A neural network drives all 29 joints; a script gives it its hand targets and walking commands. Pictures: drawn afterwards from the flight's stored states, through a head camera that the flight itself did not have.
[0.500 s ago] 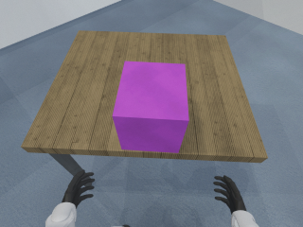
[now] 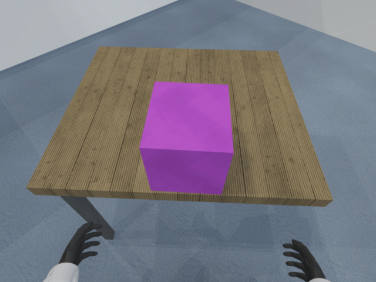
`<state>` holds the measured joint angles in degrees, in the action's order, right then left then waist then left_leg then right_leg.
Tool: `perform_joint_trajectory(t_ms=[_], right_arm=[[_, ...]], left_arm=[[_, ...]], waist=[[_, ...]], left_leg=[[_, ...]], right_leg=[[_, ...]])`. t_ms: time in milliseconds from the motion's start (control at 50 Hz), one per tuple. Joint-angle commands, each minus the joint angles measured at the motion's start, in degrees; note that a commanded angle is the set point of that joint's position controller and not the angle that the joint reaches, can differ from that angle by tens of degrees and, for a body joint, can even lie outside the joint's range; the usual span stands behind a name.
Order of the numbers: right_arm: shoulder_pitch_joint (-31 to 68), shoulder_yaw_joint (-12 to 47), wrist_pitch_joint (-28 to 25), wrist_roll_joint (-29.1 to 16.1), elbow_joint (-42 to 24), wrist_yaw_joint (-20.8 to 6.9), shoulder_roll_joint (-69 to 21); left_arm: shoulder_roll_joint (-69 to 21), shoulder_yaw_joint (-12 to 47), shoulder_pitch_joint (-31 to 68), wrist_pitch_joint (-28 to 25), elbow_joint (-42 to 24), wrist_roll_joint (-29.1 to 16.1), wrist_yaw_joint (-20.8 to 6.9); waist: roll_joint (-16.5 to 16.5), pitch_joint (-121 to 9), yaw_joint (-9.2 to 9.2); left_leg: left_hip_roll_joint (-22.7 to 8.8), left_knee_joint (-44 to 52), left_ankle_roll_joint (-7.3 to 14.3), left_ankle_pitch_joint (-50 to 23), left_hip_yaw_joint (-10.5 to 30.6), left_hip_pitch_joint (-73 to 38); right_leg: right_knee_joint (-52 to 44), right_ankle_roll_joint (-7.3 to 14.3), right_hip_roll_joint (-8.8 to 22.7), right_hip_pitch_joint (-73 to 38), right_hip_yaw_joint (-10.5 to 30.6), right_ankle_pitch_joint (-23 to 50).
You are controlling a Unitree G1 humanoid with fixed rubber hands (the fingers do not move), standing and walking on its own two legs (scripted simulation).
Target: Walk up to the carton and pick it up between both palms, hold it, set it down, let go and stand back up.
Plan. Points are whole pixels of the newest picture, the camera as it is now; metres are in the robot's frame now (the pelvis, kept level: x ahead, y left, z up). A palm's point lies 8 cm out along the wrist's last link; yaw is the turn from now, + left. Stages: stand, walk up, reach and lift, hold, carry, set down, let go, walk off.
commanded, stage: stand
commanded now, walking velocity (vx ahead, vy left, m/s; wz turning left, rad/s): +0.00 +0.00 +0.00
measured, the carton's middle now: (188, 138) +0.45 +0.01 -0.01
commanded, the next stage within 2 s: none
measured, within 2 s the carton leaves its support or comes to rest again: neither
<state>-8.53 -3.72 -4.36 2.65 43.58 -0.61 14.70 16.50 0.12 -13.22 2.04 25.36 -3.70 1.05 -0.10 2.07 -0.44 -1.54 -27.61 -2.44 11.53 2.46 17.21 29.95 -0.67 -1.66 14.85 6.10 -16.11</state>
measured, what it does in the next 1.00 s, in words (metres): stands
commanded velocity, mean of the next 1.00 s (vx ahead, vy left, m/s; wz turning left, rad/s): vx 0.00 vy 0.00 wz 0.00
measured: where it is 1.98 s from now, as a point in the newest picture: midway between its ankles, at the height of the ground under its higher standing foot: outside the picture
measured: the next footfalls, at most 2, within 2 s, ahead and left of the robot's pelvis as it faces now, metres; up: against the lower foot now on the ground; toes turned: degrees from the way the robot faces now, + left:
none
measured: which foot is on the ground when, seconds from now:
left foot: down 0.00-1.00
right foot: down 0.00-1.00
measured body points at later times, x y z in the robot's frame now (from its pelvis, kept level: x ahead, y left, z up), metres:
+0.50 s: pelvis +0.01 +0.00 +0.00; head +0.02 +0.00 +0.45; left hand +0.17 +0.28 -0.07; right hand +0.14 -0.29 -0.10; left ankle +0.03 +0.15 -0.74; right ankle +0.00 -0.13 -0.74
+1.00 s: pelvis +0.01 +0.00 +0.00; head +0.01 +0.00 +0.45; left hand +0.15 +0.29 -0.08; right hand +0.13 -0.29 -0.11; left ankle +0.03 +0.15 -0.74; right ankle +0.00 -0.13 -0.74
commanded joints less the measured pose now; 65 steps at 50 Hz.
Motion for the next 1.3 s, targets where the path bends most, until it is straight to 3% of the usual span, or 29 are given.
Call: perform_joint_trajectory(t_ms=[0,20,60,80,100,120,160,260,280,360,440,480,500,540,580,620,680,760,820,860,880,920,940,960,1060,1120,1140,1240,1280], right_arm=[[1.92,-1.21,0.73,1.05,-3.15,-0.35,11.47],[0.35,-1.37,1.0,1.25,-3.02,-0.42,12.25],[0.37,-1.47,1.01,0.46,-2.81,-0.66,13.37],[3.37,-1.7,1.1,0.98,-2.75,-0.83,14.23],[1.87,-1.73,0.99,0.48,-3.12,-0.92,14.66],[2.57,-1.4,1.17,0.35,-2.68,-0.8,14.27],[-0.37,-1.78,1.27,0.01,-1.87,-0.38,14.93],[0.13,-1.63,1.62,-0.01,-1.82,-0.53,16.19],[0.01,-1.85,1.77,-0.02,-1.56,-0.47,16.37],[0.07,-1.53,1.95,-0.68,-1.58,-0.38,15.71],[0.71,-1.72,2.34,-0.35,-0.93,-0.7,16.45],[1.57,-2.18,2.13,-0.3,-1.67,-0.45,16.11],[1.34,-1.9,1.85,-0.47,-1.88,-0.62,16.59],[-1.21,-1.56,2.15,-0.6,-0.66,-0.53,15.37],[0.7,-2.1,2.1,-0.3,-0.56,-0.23,16.81],[1.82,-2.05,2.16,-0.84,-1.11,-0.17,16.24],[1.54,-2.18,2.27,-1.27,-0.88,-0.14,16.51],[-0.9,-1.43,2.55,-1.54,0.81,-0.69,15.94],[0.25,-1.27,2.4,-1.24,0.15,-0.32,15.15],[0.62,-1.36,2.57,-0.9,1.03,-0.35,15.88],[1.04,-1.4,2.26,-1.27,0.51,-0.33,15.9],[1.51,-1.91,2.31,-1.44,0.72,-0.79,16.65],[0.96,-1.67,1.99,-1.14,0.76,-0.74,16.16],[1.15,-1.14,2.11,-1.26,1.34,-0.67,14.84],[1.1,-1.63,2.0,-1.7,1.14,-0.76,15.37],[1.29,-1.67,2.07,-0.88,2.06,-0.23,15.98],[0.43,-1.65,2.01,-1.5,1.66,-0.19,15.63],[0.49,-1.35,2.55,-1.61,3.02,-0.21,16.05],[0.3,-1.55,2.2,-1.38,3.01,-0.17,16.2]], left_arm=[[11.31,-4.96,2.85,-3.56,1.25,8.59,-0.31],[11.6,-4.68,2.25,-3.34,1.0,8.11,-0.77],[12.63,-4.86,-0.64,-3.83,1.6,8.05,-0.68],[12.25,-4.52,-0.78,-3.9,2.67,7.61,-0.73],[14.24,-4.81,-1.28,-4.04,2.68,7.55,-0.95],[13.36,-4.62,-1.72,-4.42,2.65,7.19,-1.01],[14.46,-4.73,-2.06,-4.8,2.94,7.79,-1.06],[15.0,-4.52,-4.01,-5.4,4.41,7.25,-0.69],[14.86,-4.69,-4.11,-5.08,3.96,7.0,-0.71],[15.35,-4.48,-2.89,-5.35,3.64,7.41,-0.55],[15.26,-4.6,-3.98,-5.35,4.4,7.05,-0.34],[15.56,-4.61,-2.84,-5.15,4.73,7.44,-0.35],[16.47,-5.1,-3.11,-5.24,4.92,6.92,-0.27],[16.4,-4.59,-4.31,-5.65,4.8,7.23,-0.28],[14.93,-4.44,-4.84,-5.47,4.68,6.58,-0.41],[14.75,-4.05,-3.52,-5.89,5.41,6.81,-0.39],[15.55,-4.39,-3.81,-5.7,5.48,7.02,-0.25],[16.61,-4.28,-3.17,-5.91,6.23,6.97,0.03],[16.47,-4.35,-3.77,-6.27,6.49,7.03,-0.08],[15.46,-3.97,-2.54,-5.76,7.04,7.21,0.13],[15.2,-3.91,-4.25,-6.17,6.88,6.7,-0.1],[16.19,-4.07,-3.64,-6.1,7.75,6.91,-0.04],[15.56,-4.43,-3.93,-5.97,7.61,6.7,-0.12],[15.88,-4.27,-2.37,-6.13,7.63,6.6,-0.07],[16.48,-4.44,-3.36,-6.16,8.41,6.6,0.07],[14.83,-4.14,-3.64,-5.94,8.53,6.34,0.16],[15.77,-4.11,-4.23,-5.89,9.42,6.33,-0.05],[16.23,-4.29,-3.03,-6.0,9.43,6.53,-0.12],[15.05,-4.17,-3.64,-6.17,9.19,6.0,0.01]], waist=[[1.28,-6.91,0.35],[2.97,-7.05,0.41],[0.53,-7.12,0.53],[-0.04,-7.19,2.09],[-0.58,-8.26,0.86],[-0.83,-9.26,2.48],[2.12,-9.2,0.91],[-1.52,-11.56,0.73],[2.01,-10.6,1.22],[-0.66,-8.92,-0.7],[-1.65,-7.59,0.14],[1.17,-7.71,-0.17],[-1.73,-10.59,-0.45],[-0.52,-8.84,-0.46],[-0.3,-9.73,1.52],[1.61,-9.95,0.08],[-1.92,-8.84,0.35],[2.18,-7.94,-0.77],[-2.52,-7.68,-0.63],[2.16,-6.83,-0.42],[-0.47,-7.24,-0.06],[2.01,-6.55,-0.17],[-0.68,-8.96,0.33],[2.17,-7.43,-0.16],[-1.14,-8.71,-0.84],[0.71,-7.97,0.69],[0.54,-8.08,-0.74],[1.46,-9.0,-0.36],[-1.34,-8.03,-0.24]], left_leg=[[-0.98,-1.0,4.89,8.1,0.36,-2.95],[-1.68,-0.65,5.05,8.68,1.53,-3.58],[-1.89,0.18,4.89,4.47,2.37,-4.35],[-2.11,0.0,5.08,5.35,2.53,-4.38],[-3.03,-0.21,5.21,4.12,2.89,-4.66],[-2.65,-0.89,5.83,0.65,2.93,-4.45],[-2.44,-0.97,5.17,0.06,2.6,-4.7],[-2.62,-1.89,5.48,-5.32,2.93,-6.56],[-2.84,-1.44,5.63,-4.17,2.66,-6.17],[-2.49,-1.69,5.2,-2.13,2.33,-6.6],[-2.94,-0.35,5.75,1.81,2.94,-5.76],[-3.03,-0.21,5.47,-1.26,2.26,-6.44],[-2.73,-0.95,5.0,-2.39,2.32,-6.77],[-2.99,-0.57,4.94,-4.91,2.68,-6.59],[-3.57,-1.31,5.26,-5.44,2.92,-7.02],[-3.28,-1.14,5.19,-3.85,3.26,-7.0],[-3.23,-1.63,5.35,-6.27,2.34,-7.53],[-3.34,-1.27,5.01,-3.28,2.53,-6.85],[-2.9,-1.14,5.35,-3.09,2.68,-7.21],[-2.81,-0.39,5.32,-1.62,2.22,-5.43],[-2.77,-0.34,5.17,-0.86,2.8,-5.77],[-2.7,-0.55,5.11,-2.17,2.47,-6.35],[-2.79,-1.85,5.27,-4.05,2.11,-7.19],[-2.78,-0.63,5.48,-4.46,2.7,-5.51],[-3.19,-0.95,5.25,-7.21,2.63,-7.85],[-3.65,-1.48,5.73,-7.83,2.55,-8.18],[-2.7,-0.99,4.68,-6.55,2.03,-8.59],[-3.3,-1.03,4.93,-8.12,2.02,-8.3],[-3.59,-1.44,5.34,-8.43,2.31,-8.51]], right_leg=[[-5.13,3.26,5.68,4.6,4.01,-8.59],[-5.02,3.34,5.83,4.96,3.64,-9.17],[-3.76,3.6,5.24,3.42,3.77,-4.79],[-3.04,2.95,4.56,4.14,2.98,-5.06],[-2.11,3.07,4.89,2.29,1.87,-2.62],[-2.44,3.03,5.11,0.9,3.11,-1.35],[-2.1,3.78,5.74,0.53,3.48,2.46],[-0.52,3.83,5.6,-1.16,2.94,9.33],[-1.31,3.46,5.23,-1.05,2.55,7.63],[-1.84,3.79,5.22,2.03,3.42,7.02],[-3.03,3.52,5.21,2.06,3.57,3.39],[-2.61,3.42,5.07,1.69,3.03,5.57],[-2.16,3.68,5.5,-0.38,3.83,8.26],[-2.35,3.8,5.84,-0.17,3.66,8.72],[-1.41,3.3,5.48,-0.32,2.88,7.87],[-1.25,3.57,5.64,0.06,3.51,9.73],[-2.25,3.1,5.28,-0.18,2.96,10.96],[-2.61,3.68,6.03,0.44,3.23,9.71],[-3.27,3.48,6.24,0.35,4.38,8.65],[-3.0,3.08,5.64,0.87,3.26,7.94],[-3.32,3.13,5.4,0.82,3.5,6.13],[-3.37,2.85,5.47,1.07,3.2,8.05],[-3.1,3.33,5.95,-0.4,3.57,8.92],[-2.83,3.69,6.16,-0.03,3.9,10.1],[-3.11,3.58,6.37,-0.88,3.86,13.35],[-2.98,3.26,6.45,-0.12,3.76,11.39],[-3.22,3.85,6.33,-0.55,4.23,12.91],[-2.6,3.33,6.26,-1.52,2.72,13.09],[-3.34,3.69,6.58,-0.39,3.93,13.42]])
